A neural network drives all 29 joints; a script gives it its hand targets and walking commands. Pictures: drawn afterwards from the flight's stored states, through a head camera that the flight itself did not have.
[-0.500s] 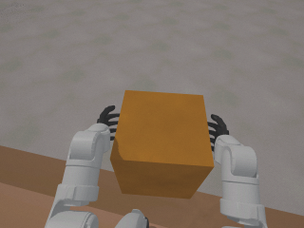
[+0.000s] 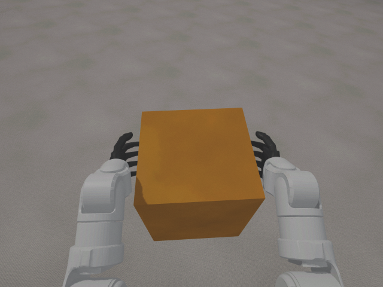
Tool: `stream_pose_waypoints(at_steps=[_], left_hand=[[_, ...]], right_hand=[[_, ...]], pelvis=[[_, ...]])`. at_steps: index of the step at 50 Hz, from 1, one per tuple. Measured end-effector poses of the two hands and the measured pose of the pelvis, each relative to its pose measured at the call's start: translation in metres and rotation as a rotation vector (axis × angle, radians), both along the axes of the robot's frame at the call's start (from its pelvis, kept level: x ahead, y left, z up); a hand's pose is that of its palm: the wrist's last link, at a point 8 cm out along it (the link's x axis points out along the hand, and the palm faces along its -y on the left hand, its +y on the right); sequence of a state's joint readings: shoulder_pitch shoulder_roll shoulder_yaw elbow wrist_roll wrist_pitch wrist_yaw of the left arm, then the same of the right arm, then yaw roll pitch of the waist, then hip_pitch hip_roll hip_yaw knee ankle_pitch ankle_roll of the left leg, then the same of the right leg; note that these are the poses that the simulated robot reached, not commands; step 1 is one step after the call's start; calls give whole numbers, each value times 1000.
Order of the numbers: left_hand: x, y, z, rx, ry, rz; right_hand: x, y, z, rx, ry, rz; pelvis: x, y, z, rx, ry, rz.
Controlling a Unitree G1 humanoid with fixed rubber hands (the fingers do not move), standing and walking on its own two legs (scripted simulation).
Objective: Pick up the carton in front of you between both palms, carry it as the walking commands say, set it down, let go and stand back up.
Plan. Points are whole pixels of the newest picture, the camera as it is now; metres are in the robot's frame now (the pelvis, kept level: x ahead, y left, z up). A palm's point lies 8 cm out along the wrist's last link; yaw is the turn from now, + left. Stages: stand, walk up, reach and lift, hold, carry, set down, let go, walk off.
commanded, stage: carry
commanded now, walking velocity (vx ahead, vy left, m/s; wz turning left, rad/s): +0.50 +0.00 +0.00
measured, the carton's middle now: (194, 179) +0.36 +0.00 +0.04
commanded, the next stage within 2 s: none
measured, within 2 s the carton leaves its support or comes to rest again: neither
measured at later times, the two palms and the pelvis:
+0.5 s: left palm (154, 107) +0.79 +0.16 -0.09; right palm (229, 114) +0.77 -0.14 -0.09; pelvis +0.43 +0.02 -0.15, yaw +1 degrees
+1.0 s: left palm (159, 58) +1.10 +0.17 -0.03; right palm (221, 59) +1.13 -0.12 -0.04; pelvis +0.80 -0.01 -0.11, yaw +3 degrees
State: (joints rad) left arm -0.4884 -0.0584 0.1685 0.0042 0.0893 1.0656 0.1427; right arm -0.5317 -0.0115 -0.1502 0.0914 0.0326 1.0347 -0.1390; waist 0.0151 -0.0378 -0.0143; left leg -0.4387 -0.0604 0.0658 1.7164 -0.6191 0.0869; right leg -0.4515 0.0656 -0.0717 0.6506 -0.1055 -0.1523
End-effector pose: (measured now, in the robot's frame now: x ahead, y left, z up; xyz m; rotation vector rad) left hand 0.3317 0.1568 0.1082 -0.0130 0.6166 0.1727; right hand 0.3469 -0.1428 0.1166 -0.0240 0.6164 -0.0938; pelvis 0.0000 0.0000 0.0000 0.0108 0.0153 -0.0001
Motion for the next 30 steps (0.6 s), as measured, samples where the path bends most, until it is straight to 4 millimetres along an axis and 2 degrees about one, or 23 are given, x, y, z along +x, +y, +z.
stream_pose_waypoints(at_steps=[3, 6, 10, 13, 16, 18, 20, 22, 25, 30], left_hand=[[42, 11, -28, -5, 45, 34], [83, 17, -55, -15, 128, 53], [152, 20, -81, 8, 176, 46], [214, 22, -94, 25, 141, 32], [284, 26, -111, 20, 71, 19], [333, 27, -127, 5, 26, 4], [378, 24, -147, -3, 22, -16], [413, 17, -168, -3, 69, -41], [455, 3, -196, -20, 154, -70], [522, -19, -219, -51, 197, -90]], right_hand=[[52, 12, -28, -5, 44, 32], [97, 18, -59, 0, 128, 43], [160, 20, -95, 18, 176, 37], [216, 23, -115, 35, 141, 24], [280, 26, -132, 34, 71, 9], [324, 27, -144, 22, 27, -7], [364, 24, -160, 4, 22, -19], [392, 17, -180, 1, 69, -44], [421, 3, -207, 12, 155, -97], [478, -18, -224, 34, 195, -163]], pelvis=[[48, -8, -19, -25, 11, -2], [96, -11, -27, -29, 25, 2], [162, -7, -42, -26, 40, -3], [218, 0, -65, -35, 39, -7], [283, 8, -99, -58, 31, -3], [329, 12, -127, -57, 26, 0], [361, 15, -145, -23, 52, 5], [389, 19, -152, -9, 73, 12], [430, 23, -153, -7, 88, 10], [504, 20, -149, -13, 96, 6]])
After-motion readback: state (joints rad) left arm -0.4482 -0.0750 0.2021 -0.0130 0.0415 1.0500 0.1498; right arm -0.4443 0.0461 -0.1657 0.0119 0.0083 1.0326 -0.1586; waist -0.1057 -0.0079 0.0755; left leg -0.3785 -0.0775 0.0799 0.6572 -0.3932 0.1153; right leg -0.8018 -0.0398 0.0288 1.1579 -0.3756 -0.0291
